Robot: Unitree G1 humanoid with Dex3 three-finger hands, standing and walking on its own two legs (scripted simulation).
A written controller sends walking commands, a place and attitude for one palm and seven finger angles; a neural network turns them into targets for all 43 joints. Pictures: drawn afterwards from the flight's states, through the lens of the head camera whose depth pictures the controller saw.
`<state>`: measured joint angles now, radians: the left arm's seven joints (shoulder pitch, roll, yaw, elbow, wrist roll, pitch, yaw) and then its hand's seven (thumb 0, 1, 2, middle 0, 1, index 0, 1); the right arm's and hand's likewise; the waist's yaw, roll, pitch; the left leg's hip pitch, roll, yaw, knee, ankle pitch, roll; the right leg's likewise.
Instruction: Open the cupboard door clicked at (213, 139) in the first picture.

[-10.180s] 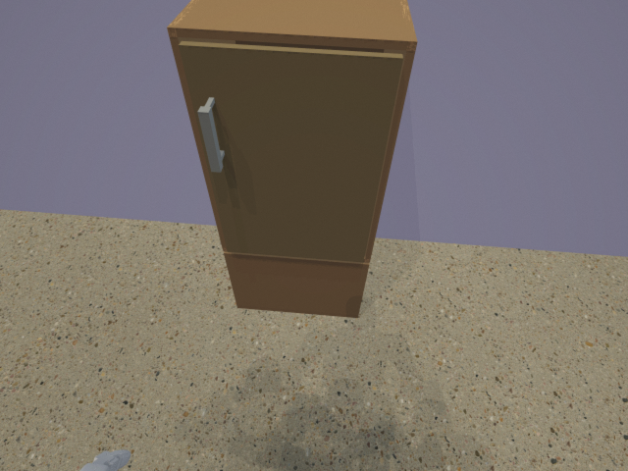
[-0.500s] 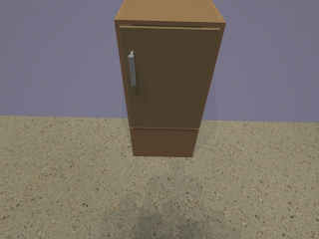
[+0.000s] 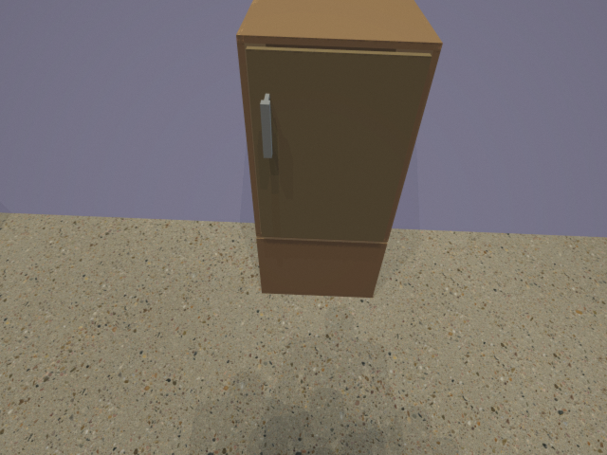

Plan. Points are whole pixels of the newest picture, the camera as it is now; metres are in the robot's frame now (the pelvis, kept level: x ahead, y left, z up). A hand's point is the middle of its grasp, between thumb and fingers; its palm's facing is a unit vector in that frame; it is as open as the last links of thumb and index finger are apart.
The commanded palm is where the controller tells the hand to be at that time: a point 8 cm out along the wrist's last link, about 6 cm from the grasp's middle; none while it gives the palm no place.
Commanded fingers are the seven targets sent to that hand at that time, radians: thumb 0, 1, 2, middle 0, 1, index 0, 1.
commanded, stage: look again from close up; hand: left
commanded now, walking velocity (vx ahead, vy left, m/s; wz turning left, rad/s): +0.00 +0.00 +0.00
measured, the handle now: (267, 126) +0.83 +0.14 +0.02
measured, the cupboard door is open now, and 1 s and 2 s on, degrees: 0 0 0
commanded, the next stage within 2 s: shuffle to correct the standing spot in 0.46 s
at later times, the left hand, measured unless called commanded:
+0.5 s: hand out of the picture +0.03 +0.25 -0.16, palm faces +0.02 -0.97 -0.26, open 7.3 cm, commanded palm none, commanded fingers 0.00 0.90 0.90 -0.20 -0.30 -0.20 -0.30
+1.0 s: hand out of the picture -0.10 +0.19 -0.19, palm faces +0.09 -0.99 -0.09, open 7.4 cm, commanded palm none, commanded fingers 0.00 0.90 0.90 -0.20 -0.30 -0.20 -0.30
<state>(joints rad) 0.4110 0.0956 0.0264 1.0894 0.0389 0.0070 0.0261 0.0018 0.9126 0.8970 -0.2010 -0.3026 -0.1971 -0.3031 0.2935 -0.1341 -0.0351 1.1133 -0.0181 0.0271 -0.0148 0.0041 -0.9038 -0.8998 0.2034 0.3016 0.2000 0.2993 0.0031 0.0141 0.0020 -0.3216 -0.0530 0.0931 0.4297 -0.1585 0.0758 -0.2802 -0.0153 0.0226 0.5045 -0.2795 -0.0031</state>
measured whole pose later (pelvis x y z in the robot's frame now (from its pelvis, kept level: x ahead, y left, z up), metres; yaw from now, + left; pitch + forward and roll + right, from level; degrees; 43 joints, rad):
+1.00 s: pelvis +0.02 +0.06 -0.02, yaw +1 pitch +0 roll +0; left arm 0.46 0.09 0.01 1.18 0.02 -0.02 0.00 0.00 0.91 0.90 -0.20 -0.30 -0.20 -0.30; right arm 0.21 -0.20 -0.05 1.03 -0.03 -0.03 0.00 0.01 -0.90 -0.90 0.20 0.30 0.20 0.30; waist 0.01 -0.02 0.09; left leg -0.42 0.05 0.14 0.68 -0.22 0.05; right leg -0.04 -0.07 -0.05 0.70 -0.53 0.02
